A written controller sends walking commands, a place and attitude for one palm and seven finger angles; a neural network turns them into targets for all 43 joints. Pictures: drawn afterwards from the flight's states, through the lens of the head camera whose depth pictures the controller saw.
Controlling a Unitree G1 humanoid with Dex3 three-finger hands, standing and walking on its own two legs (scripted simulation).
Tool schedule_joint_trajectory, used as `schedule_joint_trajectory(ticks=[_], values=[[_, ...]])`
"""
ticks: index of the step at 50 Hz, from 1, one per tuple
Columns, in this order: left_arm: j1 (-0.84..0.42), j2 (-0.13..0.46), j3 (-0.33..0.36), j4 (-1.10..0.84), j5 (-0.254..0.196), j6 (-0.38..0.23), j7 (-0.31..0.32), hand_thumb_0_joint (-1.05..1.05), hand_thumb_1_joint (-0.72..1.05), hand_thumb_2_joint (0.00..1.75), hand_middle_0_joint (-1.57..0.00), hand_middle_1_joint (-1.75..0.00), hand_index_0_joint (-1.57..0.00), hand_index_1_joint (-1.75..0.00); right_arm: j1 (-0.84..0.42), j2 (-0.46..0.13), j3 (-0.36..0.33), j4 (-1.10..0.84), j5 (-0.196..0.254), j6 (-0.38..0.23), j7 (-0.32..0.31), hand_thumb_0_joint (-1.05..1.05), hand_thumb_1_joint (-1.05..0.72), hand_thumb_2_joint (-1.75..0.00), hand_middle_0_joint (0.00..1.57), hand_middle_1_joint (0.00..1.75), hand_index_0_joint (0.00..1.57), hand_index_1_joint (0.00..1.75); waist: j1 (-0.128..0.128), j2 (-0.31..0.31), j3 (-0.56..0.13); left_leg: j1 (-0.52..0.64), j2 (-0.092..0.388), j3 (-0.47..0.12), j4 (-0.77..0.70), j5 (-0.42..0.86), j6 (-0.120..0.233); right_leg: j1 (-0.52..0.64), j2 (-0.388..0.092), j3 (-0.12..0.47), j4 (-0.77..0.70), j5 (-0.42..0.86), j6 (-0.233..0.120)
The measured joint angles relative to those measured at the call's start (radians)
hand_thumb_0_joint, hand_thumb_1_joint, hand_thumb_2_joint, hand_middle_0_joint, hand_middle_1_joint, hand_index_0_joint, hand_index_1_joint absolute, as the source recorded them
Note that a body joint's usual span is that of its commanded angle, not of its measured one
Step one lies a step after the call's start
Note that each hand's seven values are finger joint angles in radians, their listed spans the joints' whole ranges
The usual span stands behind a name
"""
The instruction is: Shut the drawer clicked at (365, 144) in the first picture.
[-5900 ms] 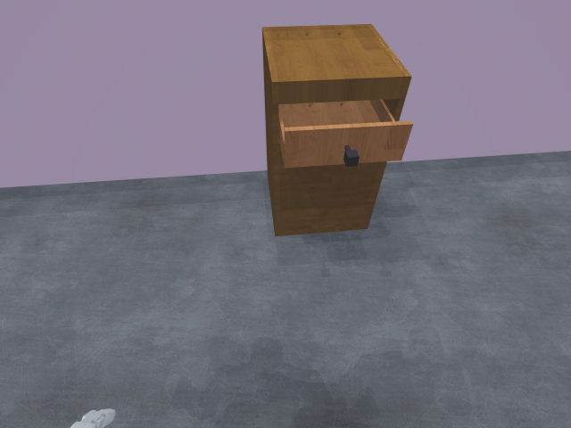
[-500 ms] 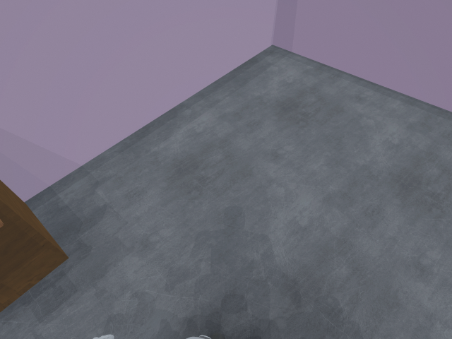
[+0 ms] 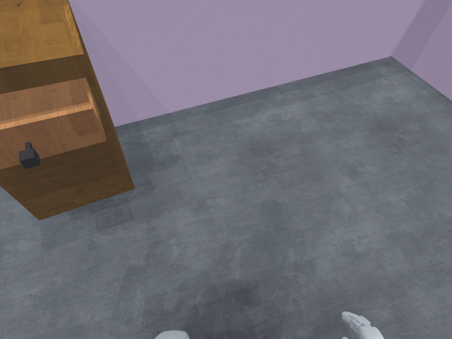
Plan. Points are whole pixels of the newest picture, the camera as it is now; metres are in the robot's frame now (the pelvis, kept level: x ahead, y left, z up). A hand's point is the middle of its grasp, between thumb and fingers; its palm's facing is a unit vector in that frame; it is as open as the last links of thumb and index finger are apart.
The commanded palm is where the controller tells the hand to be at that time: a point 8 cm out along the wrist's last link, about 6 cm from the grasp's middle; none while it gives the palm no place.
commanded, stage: turn to face it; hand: left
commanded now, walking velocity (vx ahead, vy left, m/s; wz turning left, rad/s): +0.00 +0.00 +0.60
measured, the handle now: (29, 153) +0.52 +0.59 -0.16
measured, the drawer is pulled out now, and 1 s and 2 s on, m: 0.14 0.14 0.14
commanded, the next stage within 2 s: take the last steps up to it in 0.78 s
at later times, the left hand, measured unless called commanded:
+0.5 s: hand out of the picture +0.08 +0.22 -0.12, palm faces +0.26 -0.92 -0.29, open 7.4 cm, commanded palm none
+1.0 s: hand out of the picture -0.15 +0.18 -0.17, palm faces +0.55 -0.81 -0.23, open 7.4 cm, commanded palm none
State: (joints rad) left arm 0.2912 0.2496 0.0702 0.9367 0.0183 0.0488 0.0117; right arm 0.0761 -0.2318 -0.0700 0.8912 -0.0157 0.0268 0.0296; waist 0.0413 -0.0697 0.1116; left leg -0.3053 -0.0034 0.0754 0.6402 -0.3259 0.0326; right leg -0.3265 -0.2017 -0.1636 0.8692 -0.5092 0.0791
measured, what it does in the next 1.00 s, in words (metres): steps on the spot, turning left: right foot, then left foot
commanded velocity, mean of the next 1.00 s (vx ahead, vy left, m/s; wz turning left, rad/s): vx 0.04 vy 0.00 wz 0.41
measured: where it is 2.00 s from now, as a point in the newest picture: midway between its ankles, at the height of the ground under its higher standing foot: (184, 329)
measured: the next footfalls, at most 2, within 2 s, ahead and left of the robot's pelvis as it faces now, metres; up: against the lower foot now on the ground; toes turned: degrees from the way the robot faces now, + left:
right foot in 0.50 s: +0.05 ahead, -0.12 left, +0.00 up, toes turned +16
left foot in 0.96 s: -0.06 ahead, +0.11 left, +0.00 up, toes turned +31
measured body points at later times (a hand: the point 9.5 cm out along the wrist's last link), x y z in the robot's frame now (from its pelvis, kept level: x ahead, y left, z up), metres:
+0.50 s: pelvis -0.01 -0.01 +0.01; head +0.03 -0.02 +0.46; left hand +0.06 +0.27 -0.10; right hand +0.08 -0.26 -0.15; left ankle +0.00 +0.10 -0.72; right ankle +0.01 -0.13 -0.72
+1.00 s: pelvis -0.04 +0.01 +0.00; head -0.03 +0.05 +0.45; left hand -0.18 +0.23 -0.16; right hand +0.19 -0.15 -0.12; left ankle -0.09 +0.09 -0.72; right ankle +0.01 -0.13 -0.71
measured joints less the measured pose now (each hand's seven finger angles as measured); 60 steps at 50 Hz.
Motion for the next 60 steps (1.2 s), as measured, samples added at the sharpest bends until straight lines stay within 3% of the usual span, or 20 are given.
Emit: schedule_joint_trajectory(ticks=[4,9,19,22,24,26,28,32,36,41,45,47,48,49,51,53,55,60], values=[[-0.034,0.03,0.016,0.013,-0.001,0.022,0.005,0.01,0.91,0.9,-0.2,-0.3,-0.2,-0.3,0.013,0.021,0.015,-0.01,-0.003,-0.012,-0.016,0.0,-0.91,-0.9,0.2,0.3,0.2,0.3,-0.005,0.005,-0.015,0.028,-0.002,-0.036,-0.045,0.016,0.013,-0.119,0.061,0.085,0.249,0.021,0.01],[-0.09,0.034,0.018,-0.022,0.0,0.008,-0.003,0.01,0.91,0.9,-0.2,-0.3,-0.2,-0.3,0.049,0.023,0.021,0.002,-0.004,-0.006,-0.022,0.0,-0.9,-0.9,0.2,0.3,0.2,0.3,-0.018,0.026,-0.028,0.063,-0.027,-0.088,-0.137,0.081,0.027,-0.168,0.087,0.134,0.254,0.142,0.022],[-0.168,0.004,0.005,-0.068,-0.007,0.004,0.006,0.0,0.91,0.9,-0.2,-0.3,-0.2,-0.3,0.145,0.022,0.007,0.028,-0.012,0.01,-0.022,0.01,-0.9,-0.9,0.2,0.3,0.2,0.3,-0.076,0.071,-0.045,0.032,-0.081,-0.185,-0.161,0.124,0.023,-0.088,0.153,0.171,0.017,0.101,0.016],[-0.182,-0.013,-0.005,-0.082,-0.014,-0.004,0.008,0.0,0.91,0.9,-0.2,-0.3,-0.2,-0.3,0.169,0.014,0.0,0.039,-0.013,0.019,-0.024,0.01,-0.9,-0.9,0.2,0.3,0.2,0.3,-0.092,0.094,-0.044,0.008,-0.094,-0.219,-0.141,0.125,0.009,-0.026,0.183,0.172,-0.111,0.098,0.002],[-0.181,-0.024,-0.012,-0.092,-0.017,-0.015,0.009,0.0,0.91,0.9,-0.2,-0.3,-0.2,-0.3,0.183,0.007,-0.005,0.046,-0.01,0.025,-0.024,0.01,-0.9,-0.9,0.2,0.3,0.2,0.3,-0.095,0.105,-0.048,-0.014,-0.107,-0.24,-0.116,0.12,-0.004,0.037,0.197,0.167,-0.243,0.161,-0.008],[-0.173,-0.039,-0.018,-0.093,-0.013,-0.03,0.014,0.0,0.91,0.9,-0.2,-0.3,-0.2,-0.3,0.19,-0.003,-0.014,0.055,-0.001,0.031,-0.024,0.01,-0.9,-0.9,0.2,0.3,0.2,0.3,-0.089,0.128,-0.049,-0.05,-0.111,-0.251,-0.039,0.051,-0.025,0.083,0.206,0.15,-0.333,0.19,-0.058],[-0.155,-0.054,-0.031,-0.091,-0.007,-0.033,0.015,0.0,0.91,0.9,-0.2,-0.3,-0.2,-0.3,0.192,-0.011,-0.023,0.062,-0.004,0.04,-0.024,0.01,-0.9,-0.9,0.2,0.3,0.2,0.3,-0.093,0.138,-0.049,-0.112,-0.111,-0.216,0.149,-0.095,-0.05,0.093,0.194,0.125,-0.329,0.198,-0.094],[-0.112,-0.072,-0.037,-0.074,-0.007,-0.032,0.015,0.0,0.91,0.9,-0.2,-0.3,-0.2,-0.3,0.193,-0.024,-0.033,0.071,-0.009,0.049,-0.012,0.01,-0.91,-0.9,0.2,0.3,0.2,0.3,-0.092,0.132,-0.055,-0.201,-0.065,-0.145,0.471,-0.078,-0.083,0.139,0.157,0.082,-0.369,0.216,-0.102],[-0.078,-0.081,-0.037,-0.054,-0.004,-0.038,0.013,0.0,0.91,0.9,-0.2,-0.3,-0.2,-0.3,0.181,-0.03,-0.033,0.079,-0.011,0.054,-0.007,0.01,-0.91,-0.9,0.2,0.3,0.19,0.3,-0.083,0.119,-0.053,-0.209,-0.003,-0.128,0.546,-0.027,-0.106,0.16,0.132,0.039,-0.381,0.216,-0.098],[-0.033,-0.08,-0.035,-0.028,0.006,-0.045,0.01,0.0,0.91,0.9,-0.2,-0.3,-0.2,-0.3,0.134,-0.03,-0.024,0.09,-0.007,0.059,-0.012,0.01,-0.91,-0.9,0.2,0.3,0.19,0.3,-0.049,0.093,-0.039,-0.14,0.034,-0.105,0.396,-0.081,-0.115,0.156,0.1,0.003,-0.369,0.21,-0.086],[0.004,-0.062,-0.027,0.001,0.014,-0.041,0.008,0.0,0.91,0.9,-0.2,-0.3,-0.2,-0.3,0.078,-0.021,-0.009,0.08,0.0,0.046,-0.017,0.01,-0.91,-0.9,0.2,0.3,0.19,0.3,-0.014,0.065,-0.024,-0.051,0.026,-0.066,0.186,-0.114,-0.101,0.136,0.077,-0.013,-0.336,0.2,-0.064],[0.023,-0.047,-0.02,0.022,0.012,-0.037,0.008,0.0,0.91,0.9,-0.2,-0.3,-0.2,-0.3,0.057,-0.013,0.0,0.07,0.002,0.03,-0.019,0.01,-0.91,-0.9,0.2,0.3,0.19,0.3,-0.003,0.053,-0.024,0.013,0.014,-0.044,0.05,-0.059,-0.089,0.124,0.067,-0.024,-0.307,0.186,-0.046],[0.036,-0.04,-0.017,0.031,0.008,-0.033,0.007,0.0,0.91,0.9,-0.2,-0.3,-0.2,-0.3,0.053,-0.012,0.006,0.063,0.001,0.018,-0.018,0.01,-0.91,-0.9,0.2,0.3,0.19,0.3,0.0,0.053,-0.031,0.054,0.012,-0.034,-0.037,-0.012,-0.08,0.114,0.066,-0.03,-0.282,0.173,-0.036],[0.043,-0.027,-0.012,0.043,0.004,-0.027,0.005,0.0,0.91,0.9,-0.2,-0.3,-0.2,-0.3,0.046,-0.001,0.009,0.061,-0.002,0.004,-0.019,0.01,-0.91,-0.9,0.2,0.3,0.19,0.3,0.003,0.034,-0.033,0.061,-0.001,-0.027,-0.055,0.006,-0.045,0.096,0.054,-0.021,-0.239,0.153,-0.036],[0.052,-0.007,-0.005,0.068,0.004,-0.007,0.005,0.0,0.91,0.9,-0.2,-0.3,-0.2,-0.3,0.045,0.021,0.023,0.053,-0.008,-0.014,-0.017,0.01,-0.91,-0.9,0.2,0.3,0.19,0.3,0.017,0.012,-0.037,0.064,-0.01,-0.017,-0.034,-0.01,0.005,0.038,0.069,0.037,-0.081,0.019,-0.041],[0.059,0.001,-0.004,0.093,0.009,0.003,0.002,0.01,0.91,0.9,-0.2,-0.3,-0.2,-0.3,0.065,0.039,0.036,0.05,-0.011,-0.03,-0.024,0.0,-0.91,-0.9,0.2,0.3,0.19,0.3,0.015,0.015,-0.055,0.094,-0.004,-0.019,-0.063,-0.011,0.024,-0.022,0.097,0.069,0.074,0.0,-0.048],[0.054,0.003,-0.004,0.11,0.011,0.0,-0.009,0.01,0.91,0.9,-0.2,-0.3,-0.2,-0.3,0.094,0.055,0.044,0.055,-0.01,-0.042,-0.034,0.0,-0.91,-0.9,0.2,0.3,0.2,0.3,0.006,0.022,-0.068,0.135,-0.006,-0.028,-0.126,0.016,0.025,-0.073,0.109,0.088,0.178,0.072,-0.052],[0.031,-0.011,-0.013,0.116,0.011,-0.028,-0.022,0.01,0.91,0.9,-0.19,-0.3,-0.2,-0.3,0.179,0.07,0.042,0.096,0.001,-0.069,-0.053,0.0,-0.93,-0.9,0.2,0.3,0.2,0.3,-0.01,0.03,-0.09,0.23,-0.033,-0.04,-0.275,0.079,0.045,-0.16,0.106,0.125,0.245,0.234,-0.042]])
